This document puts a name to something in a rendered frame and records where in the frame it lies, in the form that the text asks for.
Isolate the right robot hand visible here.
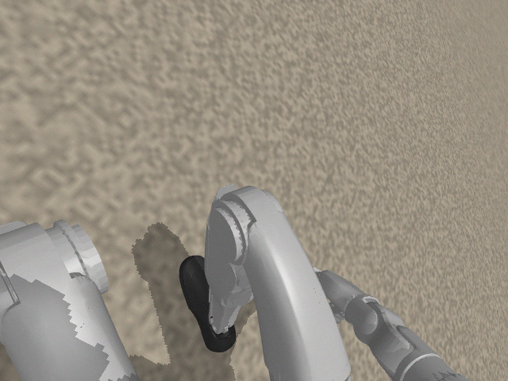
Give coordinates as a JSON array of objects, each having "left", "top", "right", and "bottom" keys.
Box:
[{"left": 313, "top": 267, "right": 365, "bottom": 324}]

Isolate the right robot foot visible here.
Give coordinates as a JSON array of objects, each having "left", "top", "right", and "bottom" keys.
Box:
[{"left": 179, "top": 256, "right": 236, "bottom": 352}]

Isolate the right robot arm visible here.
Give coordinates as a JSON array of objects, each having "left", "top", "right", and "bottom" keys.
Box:
[{"left": 344, "top": 294, "right": 469, "bottom": 381}]

